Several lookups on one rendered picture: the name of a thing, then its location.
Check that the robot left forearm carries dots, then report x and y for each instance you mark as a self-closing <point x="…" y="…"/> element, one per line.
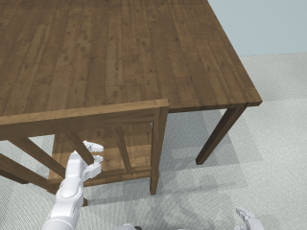
<point x="69" y="199"/>

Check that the right robot hand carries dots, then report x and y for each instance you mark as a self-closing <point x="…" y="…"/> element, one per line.
<point x="249" y="219"/>

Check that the table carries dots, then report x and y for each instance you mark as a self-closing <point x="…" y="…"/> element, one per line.
<point x="66" y="54"/>

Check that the left robot hand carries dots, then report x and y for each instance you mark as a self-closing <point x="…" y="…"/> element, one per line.
<point x="76" y="167"/>

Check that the chair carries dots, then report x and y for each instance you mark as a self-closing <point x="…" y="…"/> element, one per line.
<point x="131" y="134"/>

